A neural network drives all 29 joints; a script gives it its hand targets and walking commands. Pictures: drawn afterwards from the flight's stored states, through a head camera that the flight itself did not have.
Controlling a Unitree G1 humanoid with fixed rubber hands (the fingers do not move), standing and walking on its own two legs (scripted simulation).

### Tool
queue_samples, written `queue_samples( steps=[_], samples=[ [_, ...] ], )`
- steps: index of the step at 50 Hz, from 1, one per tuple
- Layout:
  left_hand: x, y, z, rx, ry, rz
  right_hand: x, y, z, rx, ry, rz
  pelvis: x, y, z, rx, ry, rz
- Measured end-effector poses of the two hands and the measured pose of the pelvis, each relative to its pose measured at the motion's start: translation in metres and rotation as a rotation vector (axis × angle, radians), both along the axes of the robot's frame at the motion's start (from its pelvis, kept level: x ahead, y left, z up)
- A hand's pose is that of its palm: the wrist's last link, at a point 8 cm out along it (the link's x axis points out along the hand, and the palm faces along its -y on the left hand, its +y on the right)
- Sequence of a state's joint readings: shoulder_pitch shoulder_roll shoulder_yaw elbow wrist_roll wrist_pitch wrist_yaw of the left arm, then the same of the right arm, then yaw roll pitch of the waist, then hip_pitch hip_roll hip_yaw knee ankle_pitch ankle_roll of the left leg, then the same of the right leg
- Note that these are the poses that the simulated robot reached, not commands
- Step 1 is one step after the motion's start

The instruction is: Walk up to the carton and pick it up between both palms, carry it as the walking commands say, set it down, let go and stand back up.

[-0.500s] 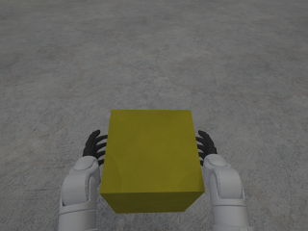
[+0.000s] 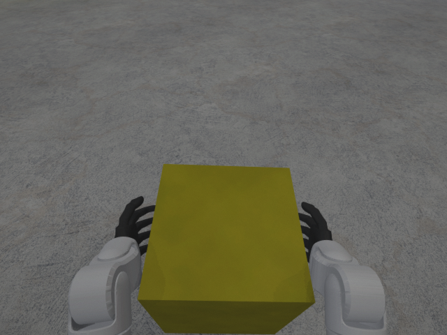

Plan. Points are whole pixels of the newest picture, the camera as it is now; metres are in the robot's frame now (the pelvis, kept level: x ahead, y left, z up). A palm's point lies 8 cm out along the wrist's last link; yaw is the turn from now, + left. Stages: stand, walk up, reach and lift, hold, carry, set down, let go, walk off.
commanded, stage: carry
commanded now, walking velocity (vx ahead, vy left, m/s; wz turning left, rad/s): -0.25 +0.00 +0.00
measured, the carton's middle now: (223, 255) +0.26 +0.01 +0.04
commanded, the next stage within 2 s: none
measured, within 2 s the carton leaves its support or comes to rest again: neither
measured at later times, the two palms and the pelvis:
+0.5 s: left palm out of the picture +0.04 +0.16 +0.11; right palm out of the picture +0.04 -0.14 +0.11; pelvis -0.19 +0.00 +0.01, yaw -1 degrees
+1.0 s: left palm out of the picture -0.15 +0.13 +0.12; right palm out of the picture -0.17 -0.17 +0.11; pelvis -0.40 +0.00 +0.01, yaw -2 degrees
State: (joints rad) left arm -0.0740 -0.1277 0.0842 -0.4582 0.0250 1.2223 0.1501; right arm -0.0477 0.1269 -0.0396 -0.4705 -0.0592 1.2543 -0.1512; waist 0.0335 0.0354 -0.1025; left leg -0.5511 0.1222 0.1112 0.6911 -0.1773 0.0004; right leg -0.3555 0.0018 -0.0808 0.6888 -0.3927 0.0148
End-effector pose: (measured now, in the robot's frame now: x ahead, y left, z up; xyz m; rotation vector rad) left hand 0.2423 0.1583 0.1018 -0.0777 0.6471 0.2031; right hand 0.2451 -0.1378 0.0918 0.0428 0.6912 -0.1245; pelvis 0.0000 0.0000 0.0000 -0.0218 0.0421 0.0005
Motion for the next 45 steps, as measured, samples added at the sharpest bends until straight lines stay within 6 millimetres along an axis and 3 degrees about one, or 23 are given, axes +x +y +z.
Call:
queue_samples(
  steps=[5, 10, 16, 21, 25, 32, 38, 45],
  samples=[
    [-0.035, -0.024, 0.002, 0.031, 0.051, -0.06, -0.05, -0.024, -0.004, 0.031, 0.051, -0.061, -0.036, -0.006, 0.01, 0.042, -0.01, -0.012],
    [-0.066, -0.033, 0.014, 0.037, 0.025, -0.099, -0.093, -0.031, 0.008, 0.038, 0.025, -0.1, -0.072, -0.004, 0.017, 0.066, -0.009, -0.021],
    [-0.111, -0.017, 0.015, -0.004, -0.03, -0.088, -0.133, -0.016, 0.021, -0.003, -0.03, -0.089, -0.122, 0.007, 0.011, 0.062, 0.007, -0.012],
    [-0.164, 0.001, 0.006, -0.031, 0.019, -0.036, -0.173, 0.001, 0.017, -0.031, 0.019, -0.035, -0.162, 0.008, 0.014, 0.023, -0.016, -0.019],
    [-0.199, 0.002, 0.004, -0.037, 0.027, -0.016, -0.204, 0.002, 0.015, -0.035, 0.027, -0.015, -0.194, 0.004, 0.015, 0.006, -0.018, -0.023],
    [-0.246, -0.027, 0.008, 0.004, -0.001, -0.05, -0.262, -0.027, 0.004, 0.01, -0.002, -0.051, -0.255, -0.014, 0.006, -0.004, -0.001, -0.05],
    [-0.294, -0.055, 0.011, 0.044, 0.047, -0.124, -0.329, -0.053, 0.001, 0.046, 0.046, -0.125, -0.302, -0.02, 0.018, 0.056, -0.014, -0.056],
    [-0.344, -0.054, 0.023, 0.04, -0.009, -0.142, -0.382, -0.052, 0.016, 0.042, -0.01, -0.142, -0.357, -0.014, 0.02, 0.077, -0.002, -0.055]
  ],
)
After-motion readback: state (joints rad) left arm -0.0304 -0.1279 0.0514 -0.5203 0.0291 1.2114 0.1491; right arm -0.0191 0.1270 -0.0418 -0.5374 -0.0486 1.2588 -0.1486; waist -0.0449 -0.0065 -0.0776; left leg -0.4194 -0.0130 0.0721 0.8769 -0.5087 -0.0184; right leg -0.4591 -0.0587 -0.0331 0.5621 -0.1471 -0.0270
